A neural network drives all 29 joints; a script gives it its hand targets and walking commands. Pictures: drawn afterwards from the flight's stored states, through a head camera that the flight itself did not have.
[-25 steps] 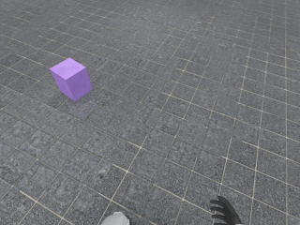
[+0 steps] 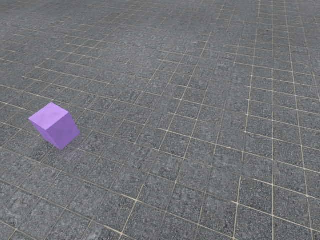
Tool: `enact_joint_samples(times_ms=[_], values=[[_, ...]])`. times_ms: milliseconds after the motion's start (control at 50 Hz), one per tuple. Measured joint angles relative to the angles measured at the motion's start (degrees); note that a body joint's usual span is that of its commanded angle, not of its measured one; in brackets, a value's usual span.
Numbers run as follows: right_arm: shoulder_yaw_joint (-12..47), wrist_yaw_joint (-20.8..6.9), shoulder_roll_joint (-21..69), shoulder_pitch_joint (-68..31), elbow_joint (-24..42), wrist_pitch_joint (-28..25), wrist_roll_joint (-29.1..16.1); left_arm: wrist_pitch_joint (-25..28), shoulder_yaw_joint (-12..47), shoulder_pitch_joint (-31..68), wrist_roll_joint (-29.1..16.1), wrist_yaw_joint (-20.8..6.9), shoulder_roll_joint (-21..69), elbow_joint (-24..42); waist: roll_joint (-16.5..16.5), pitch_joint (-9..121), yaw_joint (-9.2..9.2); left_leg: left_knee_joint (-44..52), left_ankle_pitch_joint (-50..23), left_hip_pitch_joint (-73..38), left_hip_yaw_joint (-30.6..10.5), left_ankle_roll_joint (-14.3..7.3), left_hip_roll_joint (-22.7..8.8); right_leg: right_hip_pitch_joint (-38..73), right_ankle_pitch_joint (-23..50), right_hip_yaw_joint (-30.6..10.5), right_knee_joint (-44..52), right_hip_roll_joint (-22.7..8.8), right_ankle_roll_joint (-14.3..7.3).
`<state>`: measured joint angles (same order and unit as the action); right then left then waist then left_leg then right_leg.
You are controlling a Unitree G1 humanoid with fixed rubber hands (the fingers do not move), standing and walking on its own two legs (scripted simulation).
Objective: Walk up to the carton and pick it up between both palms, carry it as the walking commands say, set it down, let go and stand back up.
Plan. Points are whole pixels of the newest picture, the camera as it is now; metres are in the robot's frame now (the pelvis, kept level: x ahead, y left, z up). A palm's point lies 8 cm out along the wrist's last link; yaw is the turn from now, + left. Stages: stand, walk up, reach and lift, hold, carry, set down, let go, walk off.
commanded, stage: walk up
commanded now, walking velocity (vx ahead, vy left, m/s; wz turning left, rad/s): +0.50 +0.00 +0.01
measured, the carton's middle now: (56, 126) +0.98 +0.89 -0.66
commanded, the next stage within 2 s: none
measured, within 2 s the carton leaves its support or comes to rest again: neither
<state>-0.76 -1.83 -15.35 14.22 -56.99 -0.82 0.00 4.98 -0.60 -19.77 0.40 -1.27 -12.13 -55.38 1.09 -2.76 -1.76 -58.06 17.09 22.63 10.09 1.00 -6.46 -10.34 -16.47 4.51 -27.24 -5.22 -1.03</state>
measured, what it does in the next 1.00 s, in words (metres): walks ahead: left foot, then right foot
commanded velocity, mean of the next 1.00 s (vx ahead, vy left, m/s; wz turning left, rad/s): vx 0.29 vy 0.00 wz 0.25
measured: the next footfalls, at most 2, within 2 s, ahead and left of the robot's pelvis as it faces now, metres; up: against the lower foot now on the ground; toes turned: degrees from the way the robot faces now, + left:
left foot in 0.30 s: +0.33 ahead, +0.16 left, +0.00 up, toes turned +11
right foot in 0.70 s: +0.44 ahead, -0.09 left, +0.00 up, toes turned -3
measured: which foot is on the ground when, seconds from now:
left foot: up 0.00-0.28, down 0.30-0.70, up 0.72-1.00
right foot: down 0.00-0.30, up 0.32-0.68, down 0.70-1.00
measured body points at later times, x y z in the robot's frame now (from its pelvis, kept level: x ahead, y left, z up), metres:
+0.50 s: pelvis +0.25 +0.05 -0.02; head +0.30 +0.06 +0.43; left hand +0.35 +0.29 -0.17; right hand +0.31 -0.20 -0.15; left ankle +0.29 +0.15 -0.75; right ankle +0.23 -0.09 -0.67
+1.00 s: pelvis +0.37 -0.01 +0.00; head +0.43 -0.04 +0.44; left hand +0.40 +0.26 -0.13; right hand +0.47 -0.26 -0.17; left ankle +0.31 +0.14 -0.67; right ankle +0.40 -0.09 -0.75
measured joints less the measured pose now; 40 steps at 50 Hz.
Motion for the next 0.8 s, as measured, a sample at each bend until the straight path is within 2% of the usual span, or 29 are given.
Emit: enact_joint_samples(times_ms=[120,200,280,300,320,360,380,420,500,560,660,700,720,760,800], values=[[0.0,-0.7,-0.5,-5.2,1.3,0.0,0.0,0.0,0.0,-8.4,0.0,0.4,0.0,0.0,-0.4,-0.4,-3.07,1.0,-3.0,6.0,0.0,0.0,0.0,8.2,-2.1,0.0,5.8,1.3,0.1],[0.0,-1.3,0.8,-9.1,2.7,0.0,0.0,0.0,0.0,-11.7,0.0,0.4,0.0,0.0,-0.5,-0.7,-4.35,11.0,-5.7,7.1,-0.1,0.0,0.0,13.0,-5.2,0.1,7.4,2.0,1.0],[0.0,-1.6,2.4,-10.4,4.3,-0.6,0.0,0.0,0.0,-12.4,0.0,0.4,0.0,0.0,-0.7,0.4,-4.29,21.5,-6.0,6.1,-0.1,0.0,0.0,15.3,-10.5,0.5,5.2,2.7,2.4],[0.0,-1.5,2.3,-10.4,4.3,-1.0,0.0,0.0,0.0,-12.2,0.0,0.4,0.1,0.0,-1.0,0.7,-3.92,22.3,-8.7,5.7,-0.1,-0.9,-0.2,13.6,-12.9,0.5,-0.1,2.6,2.4],[0.0,-1.3,2.3,-10.4,4.3,-1.4,0.0,-0.3,0.0,-10.6,0.0,0.4,0.1,0.0,-0.9,0.0,-3.53,19.6,-8.5,6.1,0.1,-2.1,-0.1,10.2,-14.0,0.3,-9.3,2.0,2.4],[0.0,-1.1,2.4,-9.6,4.1,-1.7,0.0,-0.4,0.0,-6.3,0.0,0.4,0.1,0.0,-0.9,-0.3,-2.51,17.7,-4.5,5.5,0.5,-3.3,0.1,1.1,-14.1,-0.5,-27.7,1.6,2.4],[0.0,-1.1,2.5,-8.8,4.0,-1.8,0.0,-0.4,0.0,-4.1,0.0,0.4,0.1,0.0,-1.0,-0.3,-1.72,18.1,-3.3,4.7,0.6,-3.4,0.1,-3.1,-14.2,-0.5,-33.8,1.7,2.4],[0.0,-0.8,2.8,-6.9,3.4,-2.1,0.0,-0.4,0.0,0.6,0.0,0.4,0.0,0.1,-1.0,-0.3,0.12,20.1,-2.5,2.7,0.6,-3.4,0.2,-10.4,-12.7,-0.6,-38.8,1.6,2.4],[0.0,0.2,2.9,-1.9,2.6,-2.8,0.0,-0.6,0.0,9.7,0.0,0.4,0.0,0.1,-0.9,-0.6,2.84,23.2,-1.6,-1.3,0.7,-3.3,0.4,-20.2,-10.4,-0.7,-36.5,0.3,2.4],[0.0,0.7,3.1,1.3,2.0,-2.7,0.0,-1.4,0.0,15.3,0.0,0.4,-0.1,0.1,-0.9,-1.1,4.18,24.2,-0.4,-3.8,0.6,-2.7,0.4,-23.1,-9.3,-0.7,-29.7,0.1,2.4],[0.0,1.3,3.8,3.6,1.7,-0.8,0.0,-2.8,0.0,21.5,0.0,0.6,-0.1,0.1,-0.9,-2.2,6.64,24.2,1.6,-5.8,-1.1,-0.8,1.1,-20.6,-5.4,-0.7,-16.7,2.2,2.4],[0.0,1.3,3.8,4.1,1.4,0.0,0.0,-2.8,0.0,21.5,0.0,0.8,-0.1,0.1,-0.9,-2.1,6.71,23.8,2.7,-6.7,-1.8,0.1,1.7,-15.7,0.2,-0.8,-8.4,2.5,2.2],[0.0,1.3,3.5,4.0,1.3,0.2,0.0,-2.8,0.0,21.1,0.0,0.9,0.0,0.0,-1.1,-2.3,6.45,21.8,3.7,-6.8,-1.9,0.2,1.8,-14.7,5.7,-0.6,-7.3,2.3,1.6],[0.0,1.3,2.9,3.6,1.3,0.7,0.0,-2.8,0.0,19.5,0.0,0.9,0.3,0.0,-1.7,-2.9,6.34,12.7,7.1,-5.3,-2.4,0.2,1.8,-12.5,4.5,0.8,-8.3,1.6,-0.2],[-0.1,1.3,2.1,3.0,1.6,1.4,0.0,-2.9,0.0,17.4,0.0,1.1,0.3,0.0,-1.8,-3.5,5.83,4.4,7.8,-3.7,-2.5,0.2,1.8,-9.5,2.2,1.9,-7.2,0.4,-1.0]])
